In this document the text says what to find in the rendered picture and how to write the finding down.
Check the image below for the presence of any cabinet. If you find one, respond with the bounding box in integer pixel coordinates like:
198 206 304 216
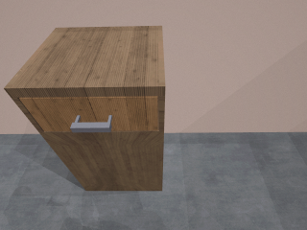
4 26 166 192

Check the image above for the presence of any handle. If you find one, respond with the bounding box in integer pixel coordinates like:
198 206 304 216
70 115 112 133

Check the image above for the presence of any drawer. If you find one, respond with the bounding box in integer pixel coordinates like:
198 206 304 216
19 96 158 131

